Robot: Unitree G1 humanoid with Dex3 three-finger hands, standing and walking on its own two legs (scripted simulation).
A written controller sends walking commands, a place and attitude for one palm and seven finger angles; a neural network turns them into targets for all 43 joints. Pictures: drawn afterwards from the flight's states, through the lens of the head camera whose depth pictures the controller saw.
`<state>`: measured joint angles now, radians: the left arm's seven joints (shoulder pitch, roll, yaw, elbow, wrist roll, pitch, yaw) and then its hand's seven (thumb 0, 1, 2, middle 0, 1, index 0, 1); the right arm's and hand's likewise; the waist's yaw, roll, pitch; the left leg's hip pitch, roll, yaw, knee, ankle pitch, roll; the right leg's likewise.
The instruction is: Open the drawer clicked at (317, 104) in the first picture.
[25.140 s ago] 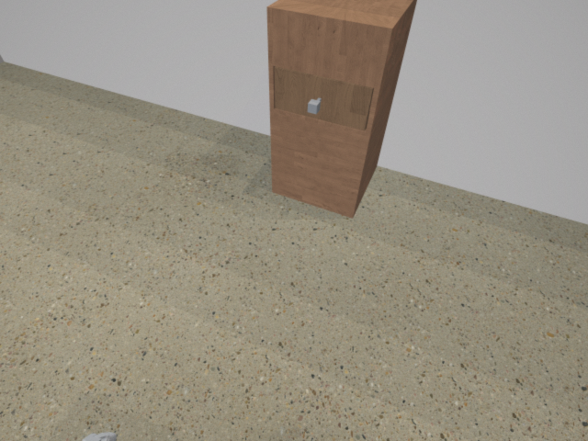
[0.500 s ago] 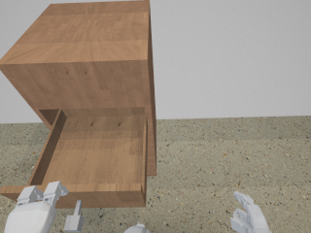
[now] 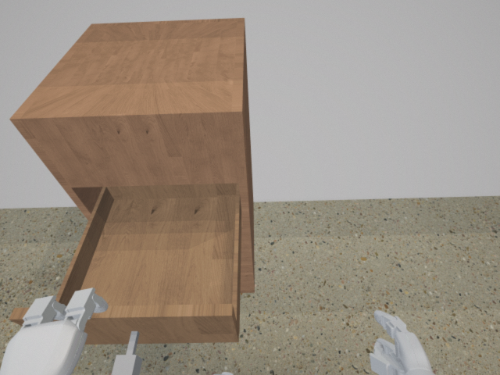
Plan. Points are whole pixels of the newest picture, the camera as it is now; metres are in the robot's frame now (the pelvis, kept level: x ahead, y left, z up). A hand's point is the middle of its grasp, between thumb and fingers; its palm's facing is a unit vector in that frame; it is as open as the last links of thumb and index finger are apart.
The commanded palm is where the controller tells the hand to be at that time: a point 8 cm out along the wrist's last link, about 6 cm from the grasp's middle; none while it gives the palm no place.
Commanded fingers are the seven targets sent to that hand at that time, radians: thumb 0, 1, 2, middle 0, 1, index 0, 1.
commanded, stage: lift the hand off the handle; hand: left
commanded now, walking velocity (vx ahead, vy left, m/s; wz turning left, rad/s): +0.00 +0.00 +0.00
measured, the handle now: (130, 356) +0.17 +0.26 -0.14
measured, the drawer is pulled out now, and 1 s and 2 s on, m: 0.30 0.30 0.30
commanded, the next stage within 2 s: draw the hand back to the body in 0.06 s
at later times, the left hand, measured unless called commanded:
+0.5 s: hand (58, 344) +0.15 +0.28 +0.05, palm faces +0.02 -0.09 -1.00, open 13.8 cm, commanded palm +0.12 +0.27 +0.11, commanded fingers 0.00 -0.50 0.30 -0.30 -1.20 -0.30 -1.20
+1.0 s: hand (74, 291) +0.18 +0.23 +0.14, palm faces +0.38 -0.84 -0.39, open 13.2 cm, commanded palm +0.13 +0.28 +0.18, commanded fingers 0.00 -0.05 0.50 -0.27 -0.91 -0.27 -0.91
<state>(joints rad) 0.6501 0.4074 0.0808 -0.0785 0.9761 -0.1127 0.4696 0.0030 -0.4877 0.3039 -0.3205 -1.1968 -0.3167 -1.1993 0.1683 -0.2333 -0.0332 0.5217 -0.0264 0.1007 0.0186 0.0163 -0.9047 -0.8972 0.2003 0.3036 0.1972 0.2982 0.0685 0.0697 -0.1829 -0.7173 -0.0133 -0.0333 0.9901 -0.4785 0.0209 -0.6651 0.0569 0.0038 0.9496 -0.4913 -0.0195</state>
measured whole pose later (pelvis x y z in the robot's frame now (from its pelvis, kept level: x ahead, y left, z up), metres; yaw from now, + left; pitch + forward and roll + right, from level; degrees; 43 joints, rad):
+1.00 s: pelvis +0.02 +0.00 +0.04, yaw +3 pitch +0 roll -1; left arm 0.62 0.28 0.14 -0.40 0.00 -0.05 0.17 0.00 -0.33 0.37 -0.30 -1.09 -0.30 -1.10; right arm 0.26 -0.20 0.04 0.54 0.03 -0.11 -0.10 0.02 -0.90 -0.90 0.20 0.30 0.20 0.30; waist 0.04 0.06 -0.06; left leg -0.28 -0.05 -0.06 0.64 -0.36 0.02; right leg -0.21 0.02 -0.02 0.61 -0.39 -0.01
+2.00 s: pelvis +0.02 -0.03 +0.06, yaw +4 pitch +1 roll -1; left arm 0.56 0.35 0.34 -0.49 -0.06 -0.16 0.11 0.02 0.89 0.90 -0.21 -0.30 -0.21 -0.30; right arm 0.17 -0.23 0.00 0.59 0.02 -0.05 -0.06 0.02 -0.90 -0.90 0.20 0.30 0.20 0.30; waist 0.02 0.07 0.00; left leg -0.24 0.00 -0.10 0.50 -0.28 -0.01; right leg -0.14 0.06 -0.04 0.41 -0.27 -0.05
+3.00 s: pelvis -0.08 -0.02 +0.05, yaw +1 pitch +5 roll -3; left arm 0.64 0.43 0.39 -0.71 -0.06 -0.22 0.12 0.02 0.89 0.90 -0.21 -0.30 -0.21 -0.30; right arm 0.08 -0.17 0.01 0.58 0.00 -0.08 -0.03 0.02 -0.90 -0.90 0.20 0.30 0.20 0.30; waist 0.00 0.01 0.07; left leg -0.51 0.04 -0.07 0.55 -0.13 -0.01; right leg -0.27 0.09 -0.01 0.48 -0.31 -0.03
